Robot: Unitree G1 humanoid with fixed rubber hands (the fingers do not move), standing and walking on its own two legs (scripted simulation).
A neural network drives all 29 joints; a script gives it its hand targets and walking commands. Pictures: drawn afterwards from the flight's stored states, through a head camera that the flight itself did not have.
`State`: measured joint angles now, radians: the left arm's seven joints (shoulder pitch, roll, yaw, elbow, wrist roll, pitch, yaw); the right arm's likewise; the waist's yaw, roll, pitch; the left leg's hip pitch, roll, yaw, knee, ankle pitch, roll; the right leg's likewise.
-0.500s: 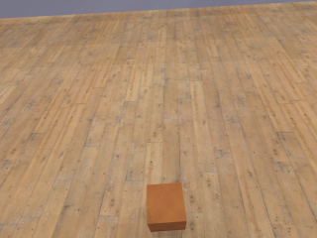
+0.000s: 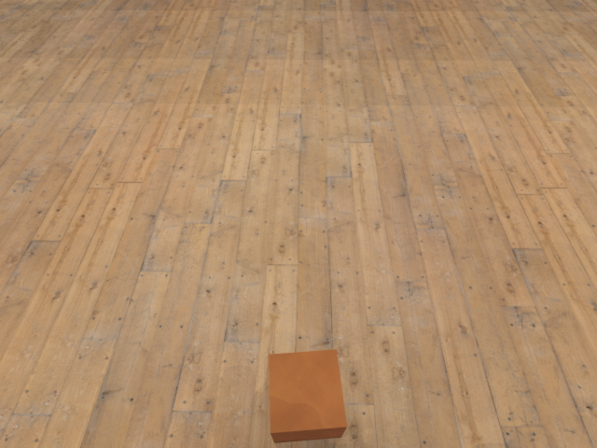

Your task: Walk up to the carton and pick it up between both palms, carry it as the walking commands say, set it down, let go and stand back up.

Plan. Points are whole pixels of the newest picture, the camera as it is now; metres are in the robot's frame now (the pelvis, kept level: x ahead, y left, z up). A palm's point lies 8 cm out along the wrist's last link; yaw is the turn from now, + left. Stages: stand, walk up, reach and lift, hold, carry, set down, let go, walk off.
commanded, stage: stand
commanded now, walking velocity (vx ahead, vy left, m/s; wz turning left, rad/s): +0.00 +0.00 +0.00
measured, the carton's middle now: (305, 396) +0.35 +0.01 -0.68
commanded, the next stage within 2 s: reach and lift in 0.88 s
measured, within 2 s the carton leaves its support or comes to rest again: neither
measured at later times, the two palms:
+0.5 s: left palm out of the picture -0.01 +0.24 -0.13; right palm out of the picture +0.01 -0.26 -0.14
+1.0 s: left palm out of the picture +0.03 +0.24 -0.12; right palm out of the picture +0.05 -0.25 -0.13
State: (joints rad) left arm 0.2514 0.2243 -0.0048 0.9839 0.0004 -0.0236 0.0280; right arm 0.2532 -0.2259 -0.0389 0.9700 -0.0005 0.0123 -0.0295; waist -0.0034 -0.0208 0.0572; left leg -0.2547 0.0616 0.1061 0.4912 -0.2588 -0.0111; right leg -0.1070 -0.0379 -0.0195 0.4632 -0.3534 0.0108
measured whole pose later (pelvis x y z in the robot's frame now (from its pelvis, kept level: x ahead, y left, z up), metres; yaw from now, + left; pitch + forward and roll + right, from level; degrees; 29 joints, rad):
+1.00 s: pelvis -0.04 -0.01 -0.01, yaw +0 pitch +2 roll +0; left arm 0.27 0.22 0.00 0.76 0.00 0.09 0.03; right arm 0.21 -0.23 -0.01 0.80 0.00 0.10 -0.03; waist 0.00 0.01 0.04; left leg -0.35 0.06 0.09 0.54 -0.22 -0.02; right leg -0.21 -0.03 -0.02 0.55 -0.37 0.01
